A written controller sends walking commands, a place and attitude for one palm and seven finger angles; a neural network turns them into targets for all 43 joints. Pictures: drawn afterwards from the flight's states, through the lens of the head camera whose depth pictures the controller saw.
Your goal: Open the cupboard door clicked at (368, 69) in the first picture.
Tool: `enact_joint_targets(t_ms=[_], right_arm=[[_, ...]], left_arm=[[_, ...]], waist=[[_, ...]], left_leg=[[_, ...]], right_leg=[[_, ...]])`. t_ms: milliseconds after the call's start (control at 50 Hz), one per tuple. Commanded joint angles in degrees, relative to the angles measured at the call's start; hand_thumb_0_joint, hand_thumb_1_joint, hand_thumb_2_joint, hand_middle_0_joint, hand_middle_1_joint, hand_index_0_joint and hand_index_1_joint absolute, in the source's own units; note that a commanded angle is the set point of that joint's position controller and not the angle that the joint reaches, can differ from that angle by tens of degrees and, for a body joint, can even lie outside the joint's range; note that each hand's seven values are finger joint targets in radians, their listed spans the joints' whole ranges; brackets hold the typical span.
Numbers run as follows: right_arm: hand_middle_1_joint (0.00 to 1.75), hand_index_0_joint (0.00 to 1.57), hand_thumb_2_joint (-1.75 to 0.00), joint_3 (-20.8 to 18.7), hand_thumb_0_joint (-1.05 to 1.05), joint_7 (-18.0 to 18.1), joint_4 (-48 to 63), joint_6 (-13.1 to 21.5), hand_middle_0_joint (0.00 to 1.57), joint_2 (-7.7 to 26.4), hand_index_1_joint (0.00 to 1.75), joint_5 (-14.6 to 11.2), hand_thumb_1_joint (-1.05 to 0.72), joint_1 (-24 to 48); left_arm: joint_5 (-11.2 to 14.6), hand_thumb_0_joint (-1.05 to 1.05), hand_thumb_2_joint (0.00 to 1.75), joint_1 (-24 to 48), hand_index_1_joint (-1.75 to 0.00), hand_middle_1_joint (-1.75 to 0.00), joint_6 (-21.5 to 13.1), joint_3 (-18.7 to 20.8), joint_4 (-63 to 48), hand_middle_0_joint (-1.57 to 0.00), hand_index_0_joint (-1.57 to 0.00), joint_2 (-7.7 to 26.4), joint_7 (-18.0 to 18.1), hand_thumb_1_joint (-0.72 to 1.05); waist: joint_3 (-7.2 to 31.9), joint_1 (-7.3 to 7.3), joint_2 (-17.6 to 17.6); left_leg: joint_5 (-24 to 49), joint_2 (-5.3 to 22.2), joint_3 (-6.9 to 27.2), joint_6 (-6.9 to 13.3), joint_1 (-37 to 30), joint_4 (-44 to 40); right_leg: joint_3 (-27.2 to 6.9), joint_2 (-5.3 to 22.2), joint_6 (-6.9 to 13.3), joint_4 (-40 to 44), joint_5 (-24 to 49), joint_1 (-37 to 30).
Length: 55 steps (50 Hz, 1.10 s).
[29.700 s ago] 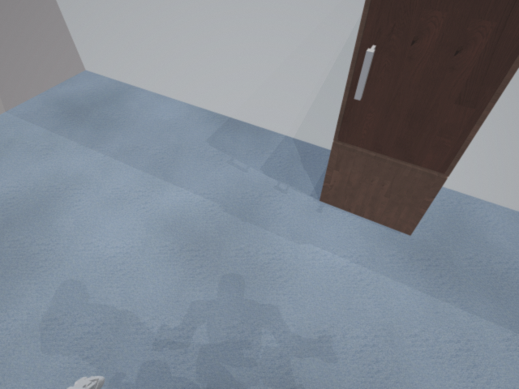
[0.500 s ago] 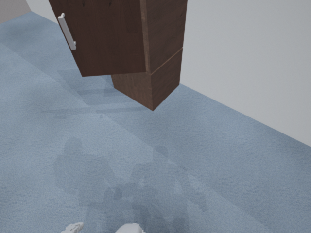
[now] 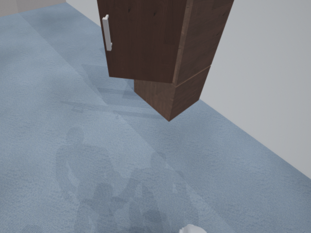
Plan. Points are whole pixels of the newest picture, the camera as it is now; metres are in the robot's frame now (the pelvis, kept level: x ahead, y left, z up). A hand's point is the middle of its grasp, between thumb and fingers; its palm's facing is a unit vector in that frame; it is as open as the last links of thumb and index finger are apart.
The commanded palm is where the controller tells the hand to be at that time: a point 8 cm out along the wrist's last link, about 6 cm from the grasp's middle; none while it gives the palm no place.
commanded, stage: take the last steps up to it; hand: left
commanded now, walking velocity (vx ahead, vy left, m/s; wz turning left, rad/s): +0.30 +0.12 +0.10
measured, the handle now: (108, 33) +1.01 +0.32 -0.04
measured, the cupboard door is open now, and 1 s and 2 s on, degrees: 43 43 43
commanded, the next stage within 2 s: come to a stop and stand still in 1.10 s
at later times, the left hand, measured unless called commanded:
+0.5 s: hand (93, 226) +0.16 +0.19 -0.16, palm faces +0.14 -0.96 -0.23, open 7.1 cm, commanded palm none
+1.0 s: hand (92, 150) +0.40 +0.25 -0.16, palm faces +0.07 -0.97 -0.21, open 7.3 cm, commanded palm none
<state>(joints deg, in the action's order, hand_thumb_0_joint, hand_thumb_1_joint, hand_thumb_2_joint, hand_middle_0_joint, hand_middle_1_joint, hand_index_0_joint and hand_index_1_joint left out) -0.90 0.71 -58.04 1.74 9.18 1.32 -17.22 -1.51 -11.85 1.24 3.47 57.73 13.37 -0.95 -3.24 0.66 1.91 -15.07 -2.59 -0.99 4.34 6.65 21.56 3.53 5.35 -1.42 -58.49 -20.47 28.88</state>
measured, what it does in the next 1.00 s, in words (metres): walks ahead: right foot, then left foot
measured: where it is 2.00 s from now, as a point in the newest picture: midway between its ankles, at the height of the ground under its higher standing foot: (143, 197)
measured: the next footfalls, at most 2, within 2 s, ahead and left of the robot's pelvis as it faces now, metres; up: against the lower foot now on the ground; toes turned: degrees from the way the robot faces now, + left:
right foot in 0.22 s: +0.17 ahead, -0.12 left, +0.00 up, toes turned -6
left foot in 0.66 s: +0.32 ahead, +0.17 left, +0.00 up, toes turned +11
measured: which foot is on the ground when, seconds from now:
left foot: down 0.00-0.24, up 0.26-0.64, down 0.66-1.00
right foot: up 0.00-0.20, down 0.22-0.66, up 0.68-1.00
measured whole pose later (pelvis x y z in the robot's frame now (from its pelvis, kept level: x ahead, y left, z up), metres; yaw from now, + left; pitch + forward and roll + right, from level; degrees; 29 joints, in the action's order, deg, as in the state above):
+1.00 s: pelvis +0.32 +0.06 -0.01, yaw +2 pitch -1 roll +2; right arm -2.2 0.4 -61.1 2.4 10.4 1.9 -17.9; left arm -1.7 -9.6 -0.7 3.2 57.2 10.3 -0.8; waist -2.9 0.0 0.8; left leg -15.9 -0.6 -9.6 1.5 5.8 22.5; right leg 5.9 5.3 0.7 -40.5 -15.9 25.0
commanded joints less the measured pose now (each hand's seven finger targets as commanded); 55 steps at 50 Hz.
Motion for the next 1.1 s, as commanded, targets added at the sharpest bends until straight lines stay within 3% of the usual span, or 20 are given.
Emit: enact_joint_targets(t_ms=[0,120,160,180,200,220,240,280,360,560,600,620,640,660,760,920,980,1000,1040,1080], right_arm=[[0.30,0.20,-0.90,-2.1,0.00,0.7,-0.4,1.2,0.20,9.3,0.30,-0.1,-0.90,-6.4],[0.30,0.20,-0.90,-1.7,0.00,0.8,-2.8,1.3,0.20,8.6,0.30,0.2,-0.90,-8.9],[0.30,0.20,-0.90,-1.7,0.00,0.9,-3.2,1.3,0.20,8.5,0.30,-0.1,-0.90,-7.4],[0.30,0.20,-0.90,-1.7,0.00,0.6,-3.0,1.7,0.20,7.9,0.30,-0.7,-0.90,-6.3],[0.30,0.20,-0.90,-1.8,0.00,0.2,-1.7,2.1,0.20,6.1,0.30,-1.3,-0.90,-6.9],[0.30,0.20,-0.90,-2.1,0.00,0.1,0.1,1.7,0.20,6.9,0.30,-0.9,-0.90,-5.9],[0.30,0.20,-0.90,-2.9,0.00,-0.1,-0.2,0.9,0.20,8.2,0.30,-0.5,-0.90,-3.3],[0.30,0.20,-0.90,-3.1,0.00,-0.9,0.0,-0.4,0.20,5.6,0.30,0.1,-0.90,0.4],[0.30,0.20,-0.90,-2.5,0.00,-1.9,-1.4,-1.4,0.20,2.0,0.30,0.3,-0.90,-2.6],[0.30,0.20,-0.90,-2.5,0.00,-3.1,3.6,0.5,0.20,3.7,0.30,0.0,-0.90,6.8],[0.30,0.20,-0.90,-3.4,0.00,-2.3,0.8,1.1,0.20,7.8,0.30,0.3,-0.90,-2.5],[0.30,0.20,-0.90,-4.8,0.00,-1.4,-0.8,1.5,0.20,14.0,0.30,1.0,-0.90,-10.0],[0.30,0.20,-0.90,-5.3,0.00,-0.4,-1.4,1.0,0.20,17.3,0.30,0.9,-0.90,-15.6],[0.30,0.20,-0.90,-4.9,0.00,0.0,-1.2,0.8,0.20,16.5,0.30,0.8,-0.90,-12.7],[0.30,0.20,-0.90,-2.2,0.00,0.5,1.5,2.3,0.20,8.3,0.30,0.3,-0.90,-0.6],[0.30,0.20,-0.90,-2.6,0.00,0.1,-0.5,1.8,0.20,8.7,0.30,0.5,-0.90,-1.2],[0.30,0.20,-0.90,-2.4,0.00,0.0,-1.2,1.2,0.20,8.3,0.30,0.2,-0.90,-0.7],[0.30,0.20,-0.90,-2.1,0.00,-0.1,-1.2,1.3,0.20,7.1,0.30,-0.1,-0.90,-0.1],[0.30,0.20,-0.90,-1.8,0.00,-0.7,1.3,1.3,0.20,5.7,0.30,-0.5,-0.90,-0.1],[0.30,0.20,-0.90,-2.6,0.00,-0.4,0.9,0.8,0.20,6.7,0.30,-0.4,-0.90,3.4]], left_arm=[[0.2,0.00,0.90,7.2,-0.30,-0.30,-2.0,-0.1,-6.1,-0.20,-0.20,1.6,-0.4,0.90],[0.2,0.00,0.90,10.1,-0.30,-0.30,-2.5,-0.3,-7.4,-0.20,-0.20,1.2,-0.4,0.90],[0.2,0.00,0.90,3.5,-0.30,-0.30,-2.9,0.4,-5.5,-0.20,-0.20,2.1,-0.3,0.90],[0.0,0.00,0.90,-4.1,-0.30,-0.30,-3.5,1.3,-3.4,-0.20,-0.20,4.8,0.0,0.90],[-0.2,0.00,0.90,-13.1,-0.30,-0.30,-4.0,2.7,-1.0,-0.20,-0.20,9.9,0.6,0.90],[0.4,0.00,0.90,-16.6,-0.30,-0.30,-3.8,3.3,-0.3,-0.20,-0.20,13.1,0.9,0.90],[0.8,0.00,0.90,-12.2,-0.30,-0.30,-3.7,3.0,-1.4,-0.20,-0.20,11.4,1.3,0.90],[0.7,0.00,0.90,-4.6,-0.30,-0.30,-3.6,1.7,-3.0,-0.20,-0.20,5.5,1.8,0.90],[0.3,0.00,0.90,-4.9,-0.30,-0.30,-5.6,0.9,-1.7,-0.20,-0.20,2.5,1.5,0.90],[0.0,0.00,0.90,-8.3,-0.30,-0.30,-5.1,1.6,2.5,-0.20,-0.20,6.5,1.1,0.90],[0.1,0.00,0.90,-7.6,-0.30,-0.30,-4.5,1.4,2.1,-0.20,-0.20,5.4,0.9,0.90],[0.5,0.00,0.90,-8.9,-0.30,-0.30,-4.3,0.9,0.9,-0.20,-0.20,2.2,0.6,0.90],[0.6,0.00,0.90,-6.4,-0.30,-0.30,-4.5,0.2,-1.7,-0.20,-0.20,0.7,0.6,0.90],[0.3,0.00,0.90,-3.8,-0.30,-0.30,-4.5,0.1,-2.3,-0.20,-0.20,0.7,0.9,0.90],[0.0,0.00,0.90,-5.8,-0.30,-0.30,-2.8,0.1,0.1,-0.20,-0.20,-0.6,-0.1,0.90],[0.0,0.00,0.90,0.0,-0.30,-0.30,-2.4,0.2,-3.0,-0.20,-0.20,-1.0,-0.3,0.90],[-0.1,0.00,0.90,-3.6,-0.30,-0.30,-2.8,0.8,-2.1,-0.20,-0.20,0.8,-0.2,0.90],[-0.2,0.00,0.90,-8.1,-0.30,-0.30,-3.3,1.4,-0.8,-0.20,-0.20,3.0,0.1,0.90],[0.4,0.00,0.90,-17.0,-0.30,-0.30,-3.9,2.8,1.0,-0.20,-0.20,11.3,0.8,0.90],[0.6,0.00,0.90,-10.7,-0.30,-0.30,-4.2,2.0,-0.4,-0.20,-0.20,7.4,1.9,0.90]], waist=[[-0.7,-2.40,-7.0],[-2.5,-2.32,-7.1],[-0.7,1.24,-4.9],[2.1,4.70,-0.9],[7.7,7.49,10.7],[8.2,7.36,14.3],[3.7,5.98,9.8],[-3.6,2.20,4.5],[-0.6,-0.65,6.1],[-1.4,0.33,7.1],[2.2,-4.44,-0.9],[7.5,-6.87,-14.0],[9.4,-8.57,-18.1],[8.0,-7.60,-12.8],[1.4,-0.64,-9.2],[-1.6,0.03,-6.1],[-1.0,2.40,-3.9],[0.4,4.48,0.5],[4.2,6.98,15.8],[0.9,4.14,9.7]], left_leg=[[16.6,14.6,10.8,7.9,-3.8,-9.3],[18.7,14.4,10.9,7.3,-1.7,-6.6],[18.9,11.6,8.3,4.8,3.4,0.6],[16.5,8.5,5.8,2.6,11.0,9.7],[1.6,2.2,-0.1,-1.0,23.3,24.6],[-20.0,-0.2,-0.6,-2.5,29.7,39.9],[-17.0,3.9,3.6,-2.8,30.0,46.2],[-6.8,7.9,4.5,-3.7,30.1,46.7],[1.6,8.9,-0.3,-6.1,24.0,35.9],[3.8,5.3,-6.1,-5.3,12.6,9.8],[1.7,5.0,-5.8,-4.1,-4.6,4.0],[0.2,17.3,10.4,0.5,-15.0,1.3],[1.3,25.8,22.8,5.9,-17.0,-5.5],[-4.7,27.2,22.9,8.2,-11.9,-6.7],[3.3,20.0,7.2,4.9,3.2,-11.0],[2.2,18.6,2.1,5.9,6.2,-10.8],[-0.9,15.1,-0.4,2.7,9.8,-2.9],[-2.3,11.0,-3.5,0.4,14.3,5.3],[-22.1,2.5,-7.3,-4.0,29.3,33.4],[-14.7,7.1,0.9,-4.4,31.5,42.1]], right_leg=[[0.7,0.1,-0.3,7.9,2.5,4.1],[2.2,-2.3,0.9,19.1,2.8,-4.2],[2.9,-3.6,1.8,27.6,6.9,-17.5],[-1.2,-0.9,3.1,31.1,9.0,-31.1],[-18.6,13.8,8.2,36.4,6.4,-45.4],[-33.0,25.3,14.1,44.2,5.8,-44.6],[-33.7,24.8,14.6,47.6,-9.1,-33.3],[-22.2,20.0,11.6,50.1,-11.6,-19.7],[-6.1,13.3,8.5,50.7,6.1,-16.7],[-1.5,12.8,7.1,43.5,11.3,-19.0],[2.5,8.1,4.8,29.3,11.4,-11.0],[7.2,1.0,2.1,12.8,-0.2,-0.9],[5.1,-3.3,1.6,-2.8,-14.4,6.6],[0.4,-1.3,3.1,-11.1,-13.8,9.2],[-1.6,2.9,2.1,-6.7,0.6,4.8],[1.8,0.2,1.9,17.3,5.0,-6.8],[2.7,-2.0,2.4,26.6,8.0,-18.5],[-1.1,-0.2,3.6,31.0,7.3,-26.7],[-30.1,20.9,15.0,45.6,5.6,-37.2],[-27.7,19.9,16.0,47.0,4.4,-29.2]])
